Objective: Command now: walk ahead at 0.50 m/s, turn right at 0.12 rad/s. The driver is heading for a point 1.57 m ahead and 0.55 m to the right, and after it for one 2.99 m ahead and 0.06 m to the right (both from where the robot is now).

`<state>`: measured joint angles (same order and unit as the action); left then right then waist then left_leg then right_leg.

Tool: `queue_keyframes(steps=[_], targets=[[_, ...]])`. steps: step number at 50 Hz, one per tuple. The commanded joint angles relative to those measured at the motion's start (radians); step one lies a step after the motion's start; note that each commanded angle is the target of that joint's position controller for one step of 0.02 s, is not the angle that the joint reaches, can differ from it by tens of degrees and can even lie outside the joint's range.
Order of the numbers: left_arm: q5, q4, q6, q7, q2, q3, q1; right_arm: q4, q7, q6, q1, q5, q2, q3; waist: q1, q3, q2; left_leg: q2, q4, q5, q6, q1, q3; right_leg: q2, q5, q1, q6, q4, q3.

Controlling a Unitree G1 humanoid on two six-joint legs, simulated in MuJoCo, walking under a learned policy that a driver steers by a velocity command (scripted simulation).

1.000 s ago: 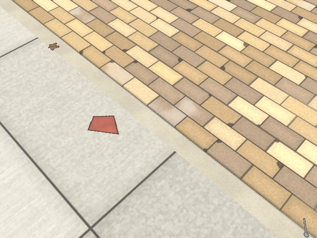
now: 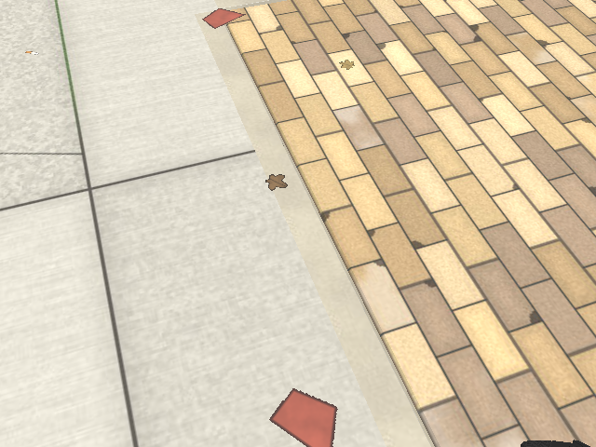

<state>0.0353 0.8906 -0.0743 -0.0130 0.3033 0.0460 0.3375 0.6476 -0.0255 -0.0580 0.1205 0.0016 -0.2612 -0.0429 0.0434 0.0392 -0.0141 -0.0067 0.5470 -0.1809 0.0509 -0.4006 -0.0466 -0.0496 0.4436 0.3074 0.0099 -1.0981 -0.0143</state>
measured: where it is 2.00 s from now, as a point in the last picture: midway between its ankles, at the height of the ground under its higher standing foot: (375, 412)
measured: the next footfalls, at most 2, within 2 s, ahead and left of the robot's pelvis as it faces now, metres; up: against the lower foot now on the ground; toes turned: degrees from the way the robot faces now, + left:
right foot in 0.44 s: +0.39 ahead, -0.17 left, +0.00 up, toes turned -16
left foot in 0.88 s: +0.67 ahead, -0.08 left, +0.00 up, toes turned -38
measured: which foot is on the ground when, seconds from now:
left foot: down 0.00-0.46, up 0.48-0.86, down 0.88-1.00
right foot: up 0.00-0.42, down 0.44-0.88, up 0.90-1.00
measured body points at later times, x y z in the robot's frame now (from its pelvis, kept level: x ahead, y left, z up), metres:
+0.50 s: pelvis +0.27 -0.06 -0.02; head +0.31 -0.08 +0.43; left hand +0.52 +0.15 -0.11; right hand +0.25 -0.35 -0.14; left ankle +0.11 +0.11 -0.66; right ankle +0.35 -0.15 -0.73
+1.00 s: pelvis +0.50 -0.10 +0.00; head +0.54 -0.11 +0.44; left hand +0.76 +0.09 -0.11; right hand +0.53 -0.41 -0.08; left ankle +0.65 -0.06 -0.73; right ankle +0.36 -0.16 -0.65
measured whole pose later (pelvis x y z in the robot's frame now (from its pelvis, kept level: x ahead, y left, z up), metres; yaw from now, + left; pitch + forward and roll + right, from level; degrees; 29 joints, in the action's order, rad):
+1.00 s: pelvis +0.50 -0.10 +0.00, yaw -34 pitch +2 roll +0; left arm 0.02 0.69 0.04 0.03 0.33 0.08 0.23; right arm 0.68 0.01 -0.05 0.07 -0.02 -0.25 -0.04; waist 0.03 0.05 -0.03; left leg -0.01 0.51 -0.10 0.02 -0.44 -0.01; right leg 0.08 0.56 0.43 -0.05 -1.17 -0.12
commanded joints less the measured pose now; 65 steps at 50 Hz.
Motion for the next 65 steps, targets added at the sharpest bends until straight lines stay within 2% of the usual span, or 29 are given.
queue_keyframes(steps=[1, 4, 7, 12, 17, 19, 21, 22, 23, 24, 25, 26, 28, 33, 36, 39, 43, 44, 45, 46, 47, 49, 51, 54, 59, 62, 63, 64, 65], targets=[[-0.005, -0.095, -0.015, 0.003, 0.116, 0.031, -0.067, 0.002, 0.002, -0.020, 0.127, -0.005, -0.102, -0.037, -0.071, -0.084, 0.114, 0.271, -0.320, 0.026, 0.170, 0.354, 0.318, -0.093, -0.114, 0.383, 0.009, -0.078, -0.067], [-0.004, -0.074, 0.024, 0.008, 0.061, 0.026, -0.020, 0.027, 0.003, -0.050, 0.088, -0.014, -0.100, -0.043, -0.022, -0.047, 0.109, 0.255, -0.405, 0.132, 0.167, 0.231, 0.186, -0.096, -0.212, 0.309, -0.018, -0.044, -0.082], [-0.009, -0.097, 0.032, 0.011, 0.051, 0.029, -0.087, 0.063, 0.016, -0.060, 0.113, -0.025, -0.115, -0.051, -0.032, -0.009, 0.075, 0.251, -0.426, 0.221, 0.158, 0.254, 0.084, -0.083, -0.346, 0.389, -0.033, 0.068, -0.117], [-0.018, -0.145, 0.022, -0.019, 0.017, 0.013, -0.234, 0.101, 0.034, -0.053, 0.145, -0.014, -0.149, -0.058, -0.084, 0.035, 0.053, 0.235, -0.447, 0.249, 0.115, 0.300, -0.062, -0.058, -0.559, 0.361, -0.015, 0.348, -0.033], [-0.017, -0.223, 0.022, -0.050, 0.019, 0.007, -0.347, 0.149, 0.042, -0.015, 0.211, 0.008, -0.180, -0.071, -0.116, 0.063, 0.049, 0.293, -0.357, 0.394, 0.094, 0.498, -0.113, -0.036, -0.432, 0.421, 0.036, 0.468, 0.031], [-0.016, -0.239, 0.026, -0.059, 0.044, 0.020, -0.318, 0.147, 0.050, 0.002, 0.193, 0.012, -0.206, -0.078, -0.081, 0.016, 0.084, 0.295, -0.243, 0.709, 0.072, 0.536, -0.141, 0.018, -0.326, 0.330, 0.072, 0.473, 0.091], [-0.012, -0.210, 0.032, -0.054, 0.107, 0.056, -0.141, 0.139, 0.060, 0.020, 0.170, 0.015, -0.227, -0.082, 0.025, -0.096, 0.104, 0.268, 0.027, 0.954, 0.039, 0.506, -0.170, 0.100, -0.266, 0.083, 0.124, 0.491, 0.139], [-0.011, -0.171, 0.036, -0.038, 0.170, 0.091, 0.023, 0.131, 0.065, 0.019, 0.164, 0.016, -0.219, -0.075, 0.110, -0.181, 0.067, 0.226, 0.270, 0.824, -0.001, 0.355, -0.184, 0.109, -0.323, -0.192, 0.167, 0.555, 0.084], [-0.008, -0.159, 0.042, -0.017, 0.287, 0.119, 0.096, 0.089, 0.055, -0.001, 0.249, -0.023, -0.101, -0.038, 0.057, -0.281, -0.177, 0.096, 0.647, 0.090, -0.068, -0.066, -0.166, -0.146, -0.317, -0.574, 0.312, 0.559, -0.357], [-0.009, -0.191, 0.029, -0.021, 0.280, 0.107, 0.084, 0.066, 0.039, -0.044, 0.233, -0.010, -0.077, -0.017, 0.042, -0.435, -0.186, -0.062, 0.858, -0.426, -0.084, -0.301, 0.067, -0.294, -0.155, -0.739, 0.453, 0.751, -0.839], [-0.018, -0.190, 0.020, -0.024, 0.204, 0.085, 0.073, 0.042, 0.023, -0.073, 0.107, 0.033, -0.155, -0.038, 0.091, -0.345, -0.088, 0.005, 0.877, -0.358, -0.057, -0.410, 0.158, -0.270, -0.146, -0.691, 0.385, 0.802, -0.729], [-0.017, -0.191, 0.012, -0.022, 0.168, 0.076, 0.026, 0.024, 0.020, -0.088, 0.061, 0.042, -0.152, -0.033, 0.065, -0.223, -0.048, 0.049, 0.804, -0.269, -0.036, -0.423, 0.144, -0.230, -0.193, -0.552, 0.343, 0.804, -0.586], [-0.022, -0.220, 0.010, -0.015, 0.101, 0.054, -0.096, 0.043, 0.033, -0.082, 0.070, -0.001, -0.159, -0.045, -0.023, -0.102, 0.004, 0.116, 0.633, -0.166, -0.047, -0.294, 0.136, -0.151, -0.386, -0.274, 0.292, 0.829, -0.398], [-0.033, -0.239, 0.015, 0.016, 0.153, 0.068, -0.122, 0.024, 0.044, -0.035, 0.059, -0.023, -0.109, -0.037, -0.069, -0.056, -0.020, 0.073, 0.390, -0.042, -0.127, -0.162, 0.077, -0.063, -0.879, -0.031, 0.266, 0.822, -0.203], [-0.016, -0.226, 0.044, 0.035, 0.158, 0.073, -0.084, 0.006, 0.038, -0.034, -0.032, -0.017, -0.078, -0.022, -0.024, -0.097, -0.070, 0.004, 0.154, 0.174, -0.136, -0.065, 0.063, 0.002, -0.827, -0.007, 0.195, 0.766, -0.156], [-0.012, -0.216, 0.069, 0.045, 0.151, 0.073, -0.050, -0.014, 0.024, -0.030, -0.094, -0.003, -0.102, -0.027, 0.001, -0.117, -0.094, -0.031, 0.024, 0.227, -0.131, -0.035, 0.095, -0.019, -0.674, -0.063, 0.165, 0.711, -0.244], [-0.016, -0.248, 0.078, 0.055, 0.118, 0.066, -0.119, 0.005, 0.019, -0.047, 0.000, -0.015, -0.154, -0.053, -0.072, -0.130, -0.112, -0.007, -0.129, 0.248, -0.070, 0.072, 0.129, -0.012, -0.554, -0.126, 0.112, 0.529, -0.364], [-0.025, -0.266, 0.074, 0.052, 0.073, 0.052, -0.111, 0.005, 0.026, -0.053, 0.050, -0.033, -0.189, -0.060, -0.083, -0.204, -0.049, 0.097, -0.139, 0.439, -0.022, 0.233, 0.193, 0.052, -0.442, -0.081, 0.071, 0.377, -0.323], [-0.045, -0.268, 0.071, 0.049, 0.005, 0.032, 0.024, -0.010, 0.037, -0.046, 0.065, -0.054, -0.232, -0.060, -0.019, -0.303, 0.189, 0.336, -0.075, 0.863, 0.094, 0.503, 0.420, 0.169, 0.156, 0.118, 0.013, 0.123, -0.221], [-0.021, -0.262, 0.071, 0.041, 0.071, 0.036, 0.150, 0.011, 0.033, -0.023, 0.107, -0.038, -0.230, -0.068, 0.008, -0.407, 0.346, 0.505, -0.117, 0.687, 0.258, 0.598, 0.708, 0.167, 0.317, 0.265, -0.025, -0.086, -0.164], [-0.010, -0.232, 0.085, 0.043, 0.159, 0.061, 0.112, -0.019, 0.034, -0.011, 0.059, -0.021, -0.165, -0.052, -0.018, -0.334, 0.201, 0.443, -0.151, 0.468, 0.239, 0.520, 0.655, 0.108, 0.228, 0.309, -0.061, -0.184, -0.169], [-0.009, -0.249, 0.125, 0.054, 0.178, 0.076, -0.028, -0.031, 0.042, 0.017, -0.006, -0.022, -0.107, -0.030, -0.040, -0.198, 0.103, 0.319, -0.184, 0.245, 0.162, 0.348, 0.413, 0.060, 0.103, 0.325, -0.096, -0.204, -0.114], [-0.013, -0.267, 0.142, 0.056, 0.122, 0.063, -0.051, -0.019, 0.047, 0.033, -0.043, -0.031, -0.130, -0.032, -0.024, -0.114, 0.147, 0.238, -0.246, 0.170, 0.149, 0.172, 0.286, 0.044, 0.043, 0.240, -0.099, -0.115, -0.070], [-0.025, -0.268, 0.132, 0.056, 0.061, 0.042, -0.044, 0.000, 0.047, 0.035, -0.040, -0.029, -0.131, -0.036, -0.025, -0.144, 0.162, 0.231, -0.254, 0.267, 0.181, 0.167, 0.209, 0.048, 0.041, 0.147, -0.093, 0.060, -0.030], [-0.033, -0.268, 0.124, 0.036, 0.068, 0.031, -0.085, 0.029, 0.040, 0.049, -0.034, -0.005, -0.163, -0.043, -0.049, -0.174, 0.175, 0.266, -0.248, 0.181, 0.196, 0.182, 0.204, 0.034, -0.065, 0.007, -0.053, 0.347, -0.003], [-0.043, -0.238, 0.122, 0.021, 0.066, 0.033, -0.043, 0.059, 0.034, 0.058, -0.025, 0.015, -0.144, -0.031, -0.010, -0.138, 0.151, 0.223, -0.204, 0.010, 0.120, 0.083, 0.167, 0.060, -0.233, -0.169, 0.009, 0.631, 0.030], [-0.056, -0.250, 0.122, 0.023, 0.095, 0.034, -0.049, 0.078, 0.029, 0.053, 0.014, 0.011, -0.111, -0.019, -0.018, -0.126, 0.088, 0.183, -0.151, -0.071, 0.043, 0.019, 0.134, -0.008, -0.290, -0.231, 0.050, 0.705, -0.067], [-0.065, -0.268, 0.124, 0.032, 0.179, 0.048, -0.085, 0.066, 0.020, 0.045, 0.050, -0.021, -0.051, -0.003, -0.084, -0.127, -0.150, 0.061, 0.003, -0.206, -0.053, -0.050, -0.002, -0.192, -0.326, -0.220, 0.136, 0.753, -0.288], [-0.075, -0.278, 0.114, 0.026, 0.127, 0.032, -0.141, 0.060, 0.027, 0.043, -0.015, -0.024, -0.079, -0.009, -0.046, -0.084, -0.200, 0.037, 0.042, -0.253, -0.080, 0.028, 0.028, -0.245, -0.227, -0.026, 0.213, 0.823, -0.341]])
